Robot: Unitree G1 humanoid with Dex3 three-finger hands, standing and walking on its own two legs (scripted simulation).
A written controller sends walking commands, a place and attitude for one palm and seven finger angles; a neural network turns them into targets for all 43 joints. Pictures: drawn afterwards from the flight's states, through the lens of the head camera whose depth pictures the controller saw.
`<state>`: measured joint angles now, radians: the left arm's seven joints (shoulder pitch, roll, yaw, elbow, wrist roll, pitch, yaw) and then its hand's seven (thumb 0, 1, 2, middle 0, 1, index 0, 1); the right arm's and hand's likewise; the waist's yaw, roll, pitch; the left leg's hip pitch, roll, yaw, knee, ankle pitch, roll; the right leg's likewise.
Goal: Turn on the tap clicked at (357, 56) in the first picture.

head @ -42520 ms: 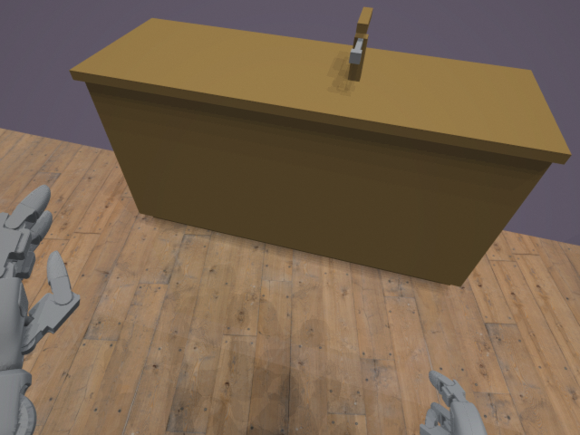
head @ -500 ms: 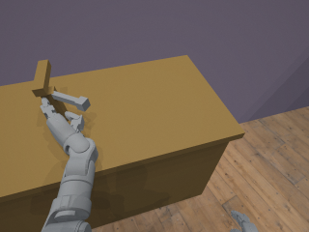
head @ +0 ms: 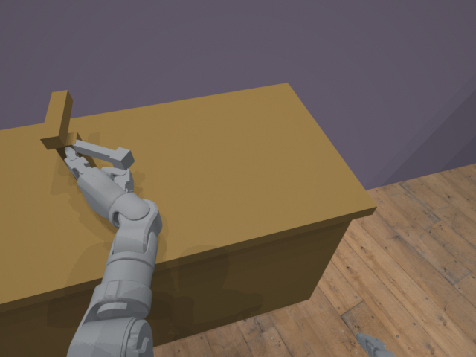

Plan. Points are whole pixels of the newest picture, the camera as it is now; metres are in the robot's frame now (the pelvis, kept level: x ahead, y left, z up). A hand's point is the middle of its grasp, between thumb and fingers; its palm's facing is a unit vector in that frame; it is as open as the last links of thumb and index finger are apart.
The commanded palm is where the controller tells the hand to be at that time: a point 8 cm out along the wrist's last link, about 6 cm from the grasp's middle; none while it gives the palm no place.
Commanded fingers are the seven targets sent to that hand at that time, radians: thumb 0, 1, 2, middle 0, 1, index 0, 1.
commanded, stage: push the lever round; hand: left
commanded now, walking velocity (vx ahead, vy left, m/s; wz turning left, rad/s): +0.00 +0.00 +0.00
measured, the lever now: (122, 159) +0.42 +0.23 +0.11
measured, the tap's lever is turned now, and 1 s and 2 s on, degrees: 54 69 71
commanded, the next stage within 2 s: lift the hand up off the lever in 1.02 s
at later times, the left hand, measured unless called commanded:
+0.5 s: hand (139, 167) +0.42 +0.21 +0.09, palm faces +0.84 -0.52 -0.12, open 7.9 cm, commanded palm +0.38 +0.22 +0.09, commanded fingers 0.00 0.90 0.90 -0.15 -0.15 -0.15 -0.15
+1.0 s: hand (144, 163) +0.43 +0.20 +0.09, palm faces +0.86 -0.50 -0.11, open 8.3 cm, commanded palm +0.40 +0.23 +0.09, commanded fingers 0.00 0.90 0.90 -0.15 -0.15 -0.15 -0.15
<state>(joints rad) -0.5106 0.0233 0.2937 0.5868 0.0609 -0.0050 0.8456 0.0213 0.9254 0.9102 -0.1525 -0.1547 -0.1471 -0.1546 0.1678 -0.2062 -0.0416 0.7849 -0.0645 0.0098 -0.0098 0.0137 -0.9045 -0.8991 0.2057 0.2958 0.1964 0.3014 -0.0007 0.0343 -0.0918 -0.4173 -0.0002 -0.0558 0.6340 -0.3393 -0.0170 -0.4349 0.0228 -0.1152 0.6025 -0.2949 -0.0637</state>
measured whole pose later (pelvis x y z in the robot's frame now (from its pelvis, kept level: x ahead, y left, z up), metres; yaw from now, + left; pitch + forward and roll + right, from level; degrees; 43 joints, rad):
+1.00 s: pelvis -0.02 -0.02 -0.01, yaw +0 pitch +10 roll +0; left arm -0.75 0.12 0.45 0.92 0.13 -0.13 0.94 0.03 0.93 0.91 -0.15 -0.15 0.00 -0.09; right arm 0.22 -0.21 -0.04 0.81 -0.08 -0.01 -0.01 0.01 -0.90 -0.90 0.21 0.30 0.20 0.30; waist -0.08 0.02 -0.11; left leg -0.54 0.02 -0.06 0.69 -0.33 -0.03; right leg -0.56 0.04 -0.12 0.66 -0.29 -0.09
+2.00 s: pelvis -0.02 -0.03 -0.01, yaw -1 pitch +10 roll +1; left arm -0.75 0.14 0.55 0.84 0.12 -0.03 0.89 0.10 0.92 0.91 -0.15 -0.15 0.00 -0.09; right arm 0.23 -0.22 -0.04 0.80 -0.08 -0.07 -0.01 0.01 -0.90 -0.90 0.21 0.30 0.20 0.30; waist -0.09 0.03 -0.10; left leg -0.52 0.03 -0.06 0.67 -0.33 -0.03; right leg -0.56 0.05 -0.12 0.67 -0.29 -0.11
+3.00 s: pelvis -0.01 -0.01 +0.00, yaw -1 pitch +6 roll +0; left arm -0.73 0.09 0.47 0.67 0.08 0.17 0.85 0.01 0.90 0.90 -0.13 -0.16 -0.17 -0.16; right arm 0.21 -0.21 -0.03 0.81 -0.06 -0.07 -0.02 0.01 -0.90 -0.90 0.21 0.30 0.20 0.30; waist -0.04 0.04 -0.10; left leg -0.38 0.02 -0.04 0.58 -0.30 -0.03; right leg -0.42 0.04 -0.10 0.57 -0.26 -0.08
